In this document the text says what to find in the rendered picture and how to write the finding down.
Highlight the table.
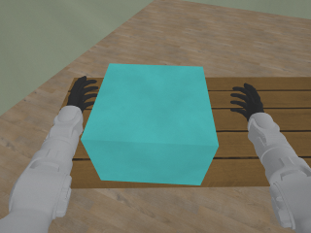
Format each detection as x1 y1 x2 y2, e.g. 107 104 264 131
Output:
58 77 311 189

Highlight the left robot hand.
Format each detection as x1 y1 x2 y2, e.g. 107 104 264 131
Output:
66 76 99 113

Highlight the right robot upper arm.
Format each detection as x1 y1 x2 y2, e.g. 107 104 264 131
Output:
269 176 311 233

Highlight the left robot forearm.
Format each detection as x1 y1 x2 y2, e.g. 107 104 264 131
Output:
8 105 84 212

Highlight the right robot forearm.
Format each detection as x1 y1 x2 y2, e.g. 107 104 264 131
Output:
247 113 311 185

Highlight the right robot hand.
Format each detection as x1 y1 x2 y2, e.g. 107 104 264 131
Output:
230 83 264 122

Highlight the carton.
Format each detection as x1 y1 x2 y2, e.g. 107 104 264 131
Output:
81 63 219 185

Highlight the left robot upper arm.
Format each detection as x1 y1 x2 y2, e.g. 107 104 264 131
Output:
0 168 72 233

